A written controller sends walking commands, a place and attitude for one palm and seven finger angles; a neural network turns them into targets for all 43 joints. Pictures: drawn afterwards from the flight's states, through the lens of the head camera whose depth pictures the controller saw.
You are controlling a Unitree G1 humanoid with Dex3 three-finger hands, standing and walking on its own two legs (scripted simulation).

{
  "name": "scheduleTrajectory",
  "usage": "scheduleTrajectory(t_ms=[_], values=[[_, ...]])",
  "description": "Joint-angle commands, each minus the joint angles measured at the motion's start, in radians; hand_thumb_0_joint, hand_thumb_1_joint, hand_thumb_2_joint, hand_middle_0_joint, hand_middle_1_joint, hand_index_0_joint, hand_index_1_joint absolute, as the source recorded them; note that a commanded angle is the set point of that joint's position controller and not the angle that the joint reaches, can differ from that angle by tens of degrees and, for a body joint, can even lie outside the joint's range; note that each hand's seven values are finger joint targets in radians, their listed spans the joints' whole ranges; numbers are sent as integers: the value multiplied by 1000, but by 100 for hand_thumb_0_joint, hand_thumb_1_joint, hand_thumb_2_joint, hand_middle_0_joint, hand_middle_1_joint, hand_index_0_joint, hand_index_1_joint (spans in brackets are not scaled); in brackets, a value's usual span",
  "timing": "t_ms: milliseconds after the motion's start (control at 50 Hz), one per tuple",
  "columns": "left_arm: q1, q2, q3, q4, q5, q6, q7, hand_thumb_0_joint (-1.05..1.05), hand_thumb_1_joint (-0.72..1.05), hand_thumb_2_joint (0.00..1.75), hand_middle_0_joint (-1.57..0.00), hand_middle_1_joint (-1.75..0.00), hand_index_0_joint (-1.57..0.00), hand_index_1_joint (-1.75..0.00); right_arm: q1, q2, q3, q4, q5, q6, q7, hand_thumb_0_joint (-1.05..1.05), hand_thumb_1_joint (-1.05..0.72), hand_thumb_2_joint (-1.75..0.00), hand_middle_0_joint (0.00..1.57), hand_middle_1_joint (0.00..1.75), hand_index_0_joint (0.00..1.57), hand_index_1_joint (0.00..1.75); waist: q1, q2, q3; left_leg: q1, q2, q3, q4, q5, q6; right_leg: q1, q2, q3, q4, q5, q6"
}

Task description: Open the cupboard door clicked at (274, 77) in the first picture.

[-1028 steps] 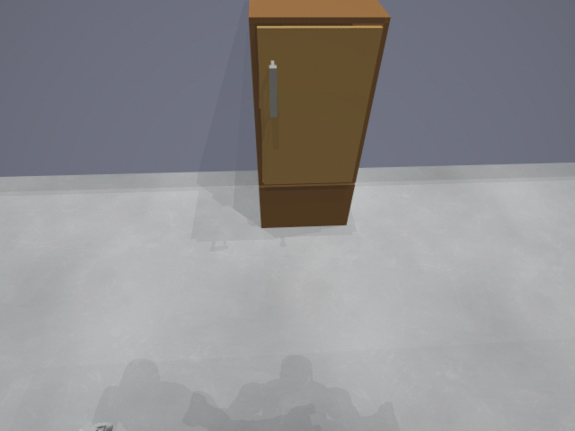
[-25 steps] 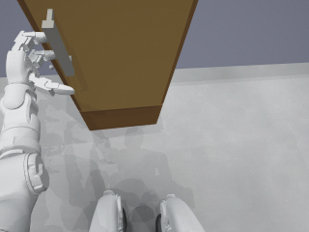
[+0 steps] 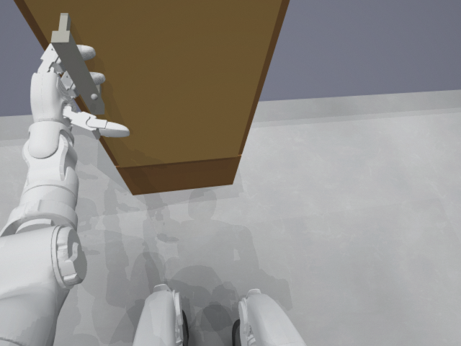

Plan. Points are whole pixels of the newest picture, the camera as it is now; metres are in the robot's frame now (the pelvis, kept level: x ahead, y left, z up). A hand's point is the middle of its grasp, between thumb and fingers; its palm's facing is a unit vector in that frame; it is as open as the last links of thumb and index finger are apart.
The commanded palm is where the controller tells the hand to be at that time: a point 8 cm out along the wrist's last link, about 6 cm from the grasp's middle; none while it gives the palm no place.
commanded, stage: slide the fingers in behind the handle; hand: left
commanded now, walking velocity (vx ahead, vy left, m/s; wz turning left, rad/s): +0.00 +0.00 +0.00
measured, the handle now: (83, 69) +0.56 +0.21 +0.07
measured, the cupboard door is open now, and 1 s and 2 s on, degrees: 0 2 22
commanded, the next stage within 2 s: close the thumb around the handle in 0.58 s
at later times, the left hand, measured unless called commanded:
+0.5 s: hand (102, 99) +0.51 +0.18 +0.06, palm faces +0.10 -0.99 -0.02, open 14.1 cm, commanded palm +0.48 +0.21 +0.06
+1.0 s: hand (102, 100) +0.51 +0.18 +0.06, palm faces +0.11 -0.99 -0.03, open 11.2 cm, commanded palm +0.49 +0.20 +0.06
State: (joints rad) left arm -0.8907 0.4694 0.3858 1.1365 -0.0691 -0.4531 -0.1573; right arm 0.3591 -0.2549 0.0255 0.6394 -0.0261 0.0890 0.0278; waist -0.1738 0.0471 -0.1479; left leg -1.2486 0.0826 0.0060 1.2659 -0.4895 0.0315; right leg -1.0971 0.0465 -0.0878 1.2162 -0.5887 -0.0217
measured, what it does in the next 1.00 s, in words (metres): stands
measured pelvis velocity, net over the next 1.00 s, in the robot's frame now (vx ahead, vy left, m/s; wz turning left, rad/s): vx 0.00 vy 0.00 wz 0.02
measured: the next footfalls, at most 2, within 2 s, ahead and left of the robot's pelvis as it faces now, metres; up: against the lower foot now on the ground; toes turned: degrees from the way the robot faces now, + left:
none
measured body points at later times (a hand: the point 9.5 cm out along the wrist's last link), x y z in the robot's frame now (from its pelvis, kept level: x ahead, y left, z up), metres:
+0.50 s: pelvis +0.00 +0.00 +0.00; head +0.15 +0.02 +0.43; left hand +0.50 +0.23 +0.06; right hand +0.01 -0.27 -0.11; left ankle +0.05 +0.10 -0.62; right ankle -0.01 -0.11 -0.62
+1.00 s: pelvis +0.00 +0.00 +0.00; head +0.14 +0.02 +0.43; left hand +0.50 +0.23 +0.06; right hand +0.02 -0.26 -0.11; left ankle +0.05 +0.10 -0.62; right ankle -0.01 -0.11 -0.62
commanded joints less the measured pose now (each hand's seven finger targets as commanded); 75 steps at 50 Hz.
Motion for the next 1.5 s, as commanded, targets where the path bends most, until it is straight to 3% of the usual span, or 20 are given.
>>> scheduleTrajectory(t_ms=[0,80,180,220,260,320,380,480,580,660,780,940,1140,1160,1220,1280,1340,1440,1460,1480], values=[[-433,189,-7,-210,-9,-69,24,0,-50,30,-30,-120,-30,-120,182,-185,-68,-40,-5,-10,-5,0,-90,-90,20,30,20,30,-23,117,-515,594,-34,-93,-112,404,3,64,27,43,-164,379,1],[-407,167,-7,-195,-4,-72,46,0,-50,30,-30,-120,-30,-120,182,-180,-68,-46,-8,-6,1,0,-90,-90,20,30,20,30,-18,104,-501,575,-39,-82,-112,409,3,77,26,46,-166,396,2],[-434,126,-48,-176,11,-91,55,0,-50,30,-30,-120,-30,-120,184,-178,-72,-37,-11,-5,7,0,-90,-90,20,30,20,30,-39,99,-478,569,-40,-83,-108,378,4,50,26,48,-171,374,2],[-441,169,-19,-182,9,-99,53,0,-50,30,-30,-120,-30,-120,191,-185,-72,-34,-13,-6,3,0,-90,-90,20,30,20,30,-32,104,-497,568,-41,-85,-106,386,7,67,26,52,-164,385,-1],[-434,135,-40,-212,2,-107,45,0,-50,30,-30,-120,-30,-120,182,-179,-74,-37,-11,-4,5,0,-90,-90,20,30,20,30,-20,140,-529,617,-40,-88,-113,411,0,61,25,47,-165,390,-4],[-420,101,-54,-212,-10,-107,46,0,-50,30,-30,-120,-30,-120,183,-176,-77,-36,-10,-5,7,0,-90,-90,20,30,20,30,-24,118,-523,625,-40,-90,-113,423,1,59,27,44,-165,398,-4],[-449,109,-62,-204,0,-105,53,0,-50,30,-30,-120,-30,-120,179,-180,-76,-29,-9,-2,4,0,-90,-90,20,30,20,30,-38,101,-490,599,-41,-90,-117,387,3,53,25,46,-174,376,1],[-431,114,-52,-227,-1,-120,60,0,-50,30,-30,-120,-30,-120,175,-178,-78,-30,-11,-1,6,0,-90,-90,20,30,20,30,-17,127,-527,634,-41,-91,-118,419,-2,63,26,44,-169,392,-4],[-469,74,-95,-201,4,-123,65,0,-50,30,-30,-120,-30,-120,165,-177,-76,-26,-10,-3,6,0,-90,-90,20,30,20,30,-42,120,-474,611,-42,-96,-119,366,0,23,25,44,-175,346,-2],[-464,100,-71,-187,9,-125,67,0,-50,30,-30,-120,-30,-120,171,-182,-78,-21,-13,-5,3,0,-90,-90,20,30,20,30,-38,114,-498,621,-40,-98,-114,382,0,24,24,43,-170,352,-3],[-437,103,-65,-200,0,-124,58,0,-16,44,-32,-124,-32,-124,166,-179,-76,-28,-10,-2,5,0,-90,-90,20,30,20,30,-22,116,-520,627,-43,-96,-116,406,-1,54,27,43,-167,376,-5],[-479,68,-102,-190,9,-125,63,0,28,64,-36,-128,-36,-128,166,-177,-75,-21,-11,-5,3,0,-90,-90,20,30,20,30,-41,138,-491,634,-39,-105,-117,379,-3,-2,25,38,-167,337,-6],[-477,83,-89,-180,4,-119,61,0,84,88,-40,-134,-40,-134,170,-180,-75,-17,-12,-7,1,0,-90,-90,20,30,20,30,-43,110,-498,610,-42,-98,-114,367,2,23,25,42,-173,342,-3],[-472,119,-58,-186,3,-119,62,0,90,90,-40,-135,-40,-135,174,-184,-76,-18,-13,-7,-1,0,-90,-90,20,30,20,30,-32,114,-503,603,-42,-98,-115,366,2,40,26,44,-172,343,-4],[-452,123,-50,-212,-5,-125,54,0,90,90,-40,-135,-40,-135,173,-181,-75,-24,-12,-8,0,0,-90,-90,20,30,20,30,-23,117,-534,618,-44,-93,-114,397,3,68,27,46,-167,377,-6],[-446,111,-67,-189,-4,-117,50,0,90,90,-40,-135,-40,-135,166,-179,-73,-24,-7,-5,-1,0,-90,-90,20,30,20,30,-32,111,-488,595,-43,-90,-118,372,2,52,27,46,-177,357,-2],[-439,133,-41,-217,-5,-126,56,0,90,90,-40,-135,-40,-135,167,-180,-75,-26,-10,-6,1,0,-90,-90,20,30,20,30,-14,138,-526,633,-40,-95,-119,405,-2,51,28,42,-166,372,-6],[-423,86,-73,-225,-4,-135,59,0,90,90,-40,-135,-40,-135,165,-177,-79,-26,-11,-5,4,0,-90,-90,20,30,20,30,-20,130,-527,653,-40,-96,-118,424,-4,40,28,40,-166,383,-5],[-427,100,-64,-222,-6,-134,61,0,90,90,-40,-135,-40,-135,166,-179,-78,-24,-12,-3,4,0,-90,-90,20,30,20,30,-22,120,-512,641,-39,-98,-122,417,-4,50,28,39,-169,383,-4],[-427,181,-7,-219,1,-136,64,0,90,90,-40,-135,-40,-135,169,-189,-78,-22,-11,0,0,0,-90,-90,20,30,20,30,-10,113,-518,625,-39,-94,-118,415,-2,66,28,46,-167,387,-4]])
